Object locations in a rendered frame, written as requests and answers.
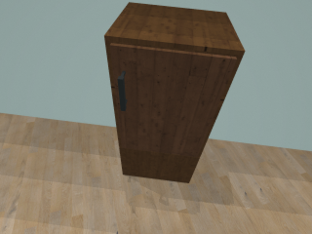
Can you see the handle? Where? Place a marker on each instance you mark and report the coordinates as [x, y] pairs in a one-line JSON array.
[[122, 92]]

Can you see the cupboard door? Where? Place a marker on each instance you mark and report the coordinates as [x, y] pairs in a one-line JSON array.
[[172, 96]]

